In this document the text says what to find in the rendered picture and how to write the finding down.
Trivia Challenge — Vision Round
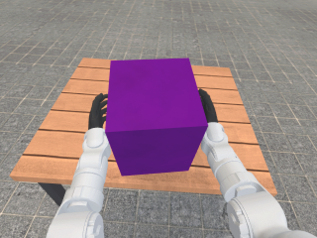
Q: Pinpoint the table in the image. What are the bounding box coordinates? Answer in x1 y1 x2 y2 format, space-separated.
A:
9 58 277 206

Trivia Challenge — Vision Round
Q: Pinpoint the left robot forearm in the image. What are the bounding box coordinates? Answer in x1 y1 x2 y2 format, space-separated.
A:
46 127 111 238

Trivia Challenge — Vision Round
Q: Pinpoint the right robot forearm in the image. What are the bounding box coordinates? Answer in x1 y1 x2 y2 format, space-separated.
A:
200 122 288 227

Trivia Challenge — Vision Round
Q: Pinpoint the left robot upper arm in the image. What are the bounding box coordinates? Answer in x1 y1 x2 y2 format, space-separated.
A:
47 210 104 238

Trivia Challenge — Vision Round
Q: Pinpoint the right robot hand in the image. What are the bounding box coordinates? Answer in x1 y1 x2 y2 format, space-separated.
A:
198 88 218 123

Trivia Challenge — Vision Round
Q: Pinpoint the left robot hand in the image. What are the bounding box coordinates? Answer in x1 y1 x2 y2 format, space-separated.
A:
88 92 108 130

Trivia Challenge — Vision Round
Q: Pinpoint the right robot upper arm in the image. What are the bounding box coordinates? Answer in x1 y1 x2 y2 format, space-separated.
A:
227 191 317 238

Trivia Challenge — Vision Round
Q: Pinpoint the carton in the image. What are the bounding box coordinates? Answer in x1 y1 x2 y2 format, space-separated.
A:
105 58 208 177

